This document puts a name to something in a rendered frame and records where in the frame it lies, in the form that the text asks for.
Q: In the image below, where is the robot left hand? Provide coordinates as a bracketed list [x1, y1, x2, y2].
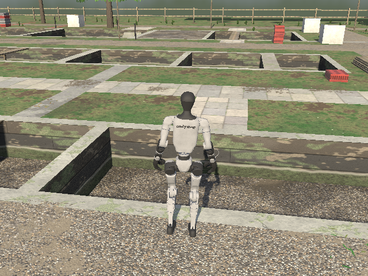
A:
[153, 159, 165, 171]

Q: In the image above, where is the robot right upper arm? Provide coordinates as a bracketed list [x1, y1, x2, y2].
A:
[198, 117, 212, 150]

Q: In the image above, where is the robot left upper arm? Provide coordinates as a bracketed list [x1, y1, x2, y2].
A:
[159, 116, 175, 148]

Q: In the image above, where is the right robot forearm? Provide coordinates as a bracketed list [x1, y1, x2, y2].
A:
[206, 142, 216, 163]

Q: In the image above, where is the robot right foot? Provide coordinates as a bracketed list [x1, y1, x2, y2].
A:
[188, 223, 196, 237]

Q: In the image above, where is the left robot forearm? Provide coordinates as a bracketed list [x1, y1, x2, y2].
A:
[154, 139, 165, 160]

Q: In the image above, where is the robot right hand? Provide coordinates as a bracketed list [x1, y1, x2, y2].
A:
[203, 161, 217, 173]

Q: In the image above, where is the left robot shin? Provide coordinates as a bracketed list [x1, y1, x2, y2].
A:
[167, 187, 176, 227]

